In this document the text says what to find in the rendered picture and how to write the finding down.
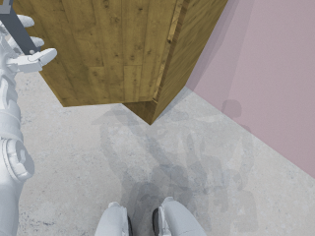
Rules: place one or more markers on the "robot left shin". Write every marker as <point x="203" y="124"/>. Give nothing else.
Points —
<point x="115" y="204"/>

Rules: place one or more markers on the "cupboard door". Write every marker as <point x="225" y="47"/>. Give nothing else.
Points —
<point x="108" y="51"/>

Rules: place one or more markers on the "robot right shin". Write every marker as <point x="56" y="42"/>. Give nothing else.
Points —
<point x="163" y="232"/>

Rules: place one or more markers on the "robot left upper arm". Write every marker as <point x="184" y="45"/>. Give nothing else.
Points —
<point x="16" y="166"/>

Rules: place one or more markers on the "left robot hand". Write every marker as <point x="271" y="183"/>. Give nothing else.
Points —
<point x="27" y="63"/>

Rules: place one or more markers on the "left robot forearm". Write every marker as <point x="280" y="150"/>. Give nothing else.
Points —
<point x="10" y="112"/>

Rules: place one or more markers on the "handle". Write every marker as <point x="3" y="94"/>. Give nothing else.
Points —
<point x="14" y="26"/>

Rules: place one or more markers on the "robot shin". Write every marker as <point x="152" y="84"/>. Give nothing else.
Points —
<point x="115" y="204"/>
<point x="163" y="232"/>

